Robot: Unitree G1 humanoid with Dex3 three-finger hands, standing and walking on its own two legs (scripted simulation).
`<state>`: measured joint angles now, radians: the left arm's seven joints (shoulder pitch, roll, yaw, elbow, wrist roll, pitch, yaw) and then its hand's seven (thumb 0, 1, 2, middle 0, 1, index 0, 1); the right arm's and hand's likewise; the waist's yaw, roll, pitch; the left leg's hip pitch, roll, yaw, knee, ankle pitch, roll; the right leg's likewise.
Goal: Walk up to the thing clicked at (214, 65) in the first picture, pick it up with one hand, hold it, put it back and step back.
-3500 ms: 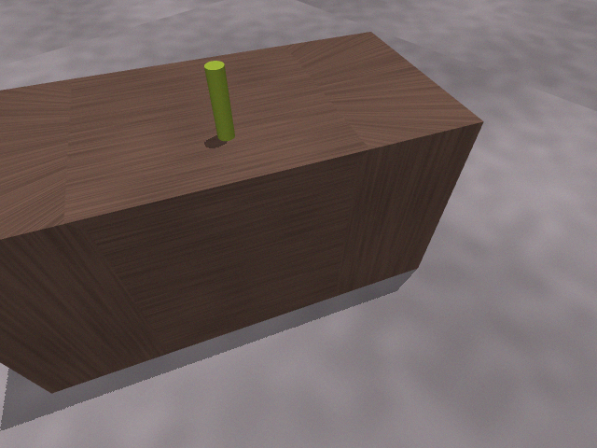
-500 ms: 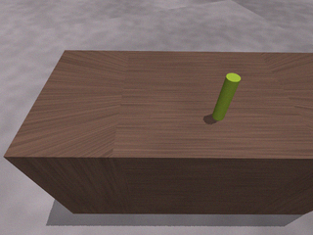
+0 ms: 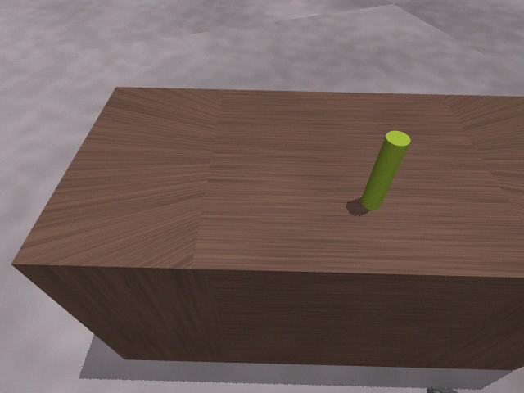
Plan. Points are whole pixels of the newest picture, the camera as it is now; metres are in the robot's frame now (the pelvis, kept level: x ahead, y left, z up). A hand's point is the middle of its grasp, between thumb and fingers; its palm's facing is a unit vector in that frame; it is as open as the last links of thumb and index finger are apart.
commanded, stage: stand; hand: right
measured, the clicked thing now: (382, 173) +0.52 -0.23 +0.01
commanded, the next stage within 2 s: none
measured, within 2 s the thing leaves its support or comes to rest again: neither
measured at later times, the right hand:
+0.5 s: hand out of the picture +0.09 -0.25 -0.15, palm faces +0.00 +0.94 -0.34, open 7.4 cm
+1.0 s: hand out of the picture +0.08 -0.25 -0.15, palm faces +0.00 +0.94 -0.34, open 7.4 cm
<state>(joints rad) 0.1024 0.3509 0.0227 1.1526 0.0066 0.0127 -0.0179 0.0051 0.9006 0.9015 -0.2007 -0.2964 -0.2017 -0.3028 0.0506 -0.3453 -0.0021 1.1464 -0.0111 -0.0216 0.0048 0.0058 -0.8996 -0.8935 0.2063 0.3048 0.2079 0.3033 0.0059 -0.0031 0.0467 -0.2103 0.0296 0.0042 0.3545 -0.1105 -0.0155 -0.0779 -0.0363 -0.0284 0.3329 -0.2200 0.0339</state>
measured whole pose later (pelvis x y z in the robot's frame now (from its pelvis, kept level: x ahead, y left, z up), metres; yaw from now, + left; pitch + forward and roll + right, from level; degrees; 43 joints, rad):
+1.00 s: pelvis +0.01 +0.00 +0.00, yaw -1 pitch -2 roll +0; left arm 0.14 0.36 0.00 1.11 0.01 0.00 -0.01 0.01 0.90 0.90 -0.20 -0.30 -0.20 -0.30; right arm 0.10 -0.35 -0.01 1.16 -0.01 -0.01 0.01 0.01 -0.90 -0.89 0.21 0.30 0.21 0.30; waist -0.01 -0.01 0.05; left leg -0.18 0.02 0.02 0.34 -0.13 -0.01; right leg -0.05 -0.05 -0.01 0.32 -0.23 0.04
